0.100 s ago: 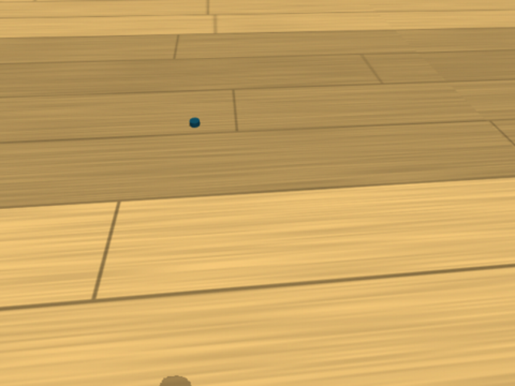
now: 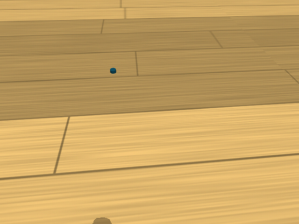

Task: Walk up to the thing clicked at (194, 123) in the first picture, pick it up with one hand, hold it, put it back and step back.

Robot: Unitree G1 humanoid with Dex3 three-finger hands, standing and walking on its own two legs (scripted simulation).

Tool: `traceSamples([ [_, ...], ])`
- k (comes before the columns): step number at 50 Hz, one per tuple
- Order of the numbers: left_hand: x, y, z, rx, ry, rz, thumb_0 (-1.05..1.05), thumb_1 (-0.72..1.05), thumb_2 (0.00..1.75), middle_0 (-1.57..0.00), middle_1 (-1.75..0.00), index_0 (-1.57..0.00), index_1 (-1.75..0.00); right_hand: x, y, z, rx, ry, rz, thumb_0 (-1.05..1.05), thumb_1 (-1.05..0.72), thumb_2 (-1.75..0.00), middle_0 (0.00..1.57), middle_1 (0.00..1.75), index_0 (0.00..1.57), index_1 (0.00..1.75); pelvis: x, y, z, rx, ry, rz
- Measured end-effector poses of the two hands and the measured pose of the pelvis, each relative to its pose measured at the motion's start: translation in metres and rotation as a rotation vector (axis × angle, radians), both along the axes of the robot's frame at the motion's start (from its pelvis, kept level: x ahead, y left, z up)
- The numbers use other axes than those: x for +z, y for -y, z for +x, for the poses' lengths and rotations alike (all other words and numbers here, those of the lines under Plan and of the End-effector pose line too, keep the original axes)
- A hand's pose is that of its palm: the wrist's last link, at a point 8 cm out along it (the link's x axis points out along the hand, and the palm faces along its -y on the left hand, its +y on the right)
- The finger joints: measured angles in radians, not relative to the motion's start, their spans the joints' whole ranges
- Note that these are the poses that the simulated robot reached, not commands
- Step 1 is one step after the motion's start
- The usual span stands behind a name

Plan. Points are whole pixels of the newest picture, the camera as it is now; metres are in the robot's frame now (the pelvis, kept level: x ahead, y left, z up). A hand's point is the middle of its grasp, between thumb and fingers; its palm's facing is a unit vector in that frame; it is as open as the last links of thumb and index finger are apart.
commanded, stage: stand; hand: left
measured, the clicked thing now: (113, 70) +1.81 +0.42 -0.76
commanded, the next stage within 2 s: walk up in 1.02 s
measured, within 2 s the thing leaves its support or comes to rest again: neither
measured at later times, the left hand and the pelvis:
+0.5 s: hand out of the picture +0.09 +0.25 -0.15, palm faces -0.02 -0.94 -0.33, open 7.4 cm; pelvis +0.01 +0.00 +0.00, yaw +0 degrees
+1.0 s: hand out of the picture +0.08 +0.25 -0.15, palm faces -0.01 -0.94 -0.34, open 7.4 cm; pelvis +0.01 +0.00 +0.00, yaw +0 degrees
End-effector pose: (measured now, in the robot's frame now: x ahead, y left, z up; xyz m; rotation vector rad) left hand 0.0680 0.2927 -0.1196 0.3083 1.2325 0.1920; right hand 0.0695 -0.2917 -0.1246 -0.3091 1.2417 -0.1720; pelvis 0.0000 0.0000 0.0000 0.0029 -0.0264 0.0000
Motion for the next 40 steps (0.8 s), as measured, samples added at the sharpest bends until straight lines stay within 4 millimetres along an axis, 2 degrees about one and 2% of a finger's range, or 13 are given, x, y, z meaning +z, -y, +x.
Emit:
traceSamples([
  [16,0.002,0.002,0.011,-0.003,0.015,0.001,0.01,0.9,0.9,-0.21,-0.3,-0.2,-0.3,0.002,0.003,0.012,0.002,0.018,-0.005,0.0,-0.9,-0.9,0.21,0.3,0.2,0.3,0.001,0.002,0.006,-0.002,0.0,-0.001],
  [40,0.001,0.001,0.01,0.002,0.009,0.0,0.01,0.9,0.9,-0.21,-0.3,-0.2,-0.3,0.003,0.003,0.007,-0.005,0.003,-0.009,0.0,-0.9,-0.9,0.21,0.3,0.2,0.3,0.001,0.001,0.007,-0.002,0.003,-0.002],
])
